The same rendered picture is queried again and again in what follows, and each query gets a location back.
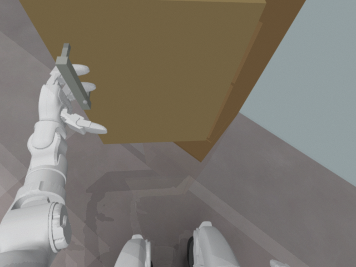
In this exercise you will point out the left robot shin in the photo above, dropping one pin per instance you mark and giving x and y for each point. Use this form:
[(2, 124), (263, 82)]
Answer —
[(137, 236)]

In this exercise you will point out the handle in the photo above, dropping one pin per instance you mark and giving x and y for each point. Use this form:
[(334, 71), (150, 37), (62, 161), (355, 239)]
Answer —
[(69, 74)]

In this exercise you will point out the robot shin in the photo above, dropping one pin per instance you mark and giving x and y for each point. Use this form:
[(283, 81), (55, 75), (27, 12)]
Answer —
[(137, 236), (199, 262)]

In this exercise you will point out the robot left hand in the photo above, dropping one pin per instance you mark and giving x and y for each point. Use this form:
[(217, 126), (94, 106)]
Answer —
[(53, 99)]

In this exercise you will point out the right robot shin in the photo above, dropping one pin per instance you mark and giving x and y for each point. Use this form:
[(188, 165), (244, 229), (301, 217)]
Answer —
[(199, 262)]

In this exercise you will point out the left robot upper arm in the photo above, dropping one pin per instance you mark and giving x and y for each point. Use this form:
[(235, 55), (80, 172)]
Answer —
[(32, 236)]

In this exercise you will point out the cupboard door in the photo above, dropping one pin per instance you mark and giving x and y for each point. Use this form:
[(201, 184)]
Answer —
[(162, 68)]

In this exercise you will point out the robot left forearm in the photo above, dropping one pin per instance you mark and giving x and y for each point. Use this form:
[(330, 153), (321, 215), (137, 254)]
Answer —
[(47, 174)]

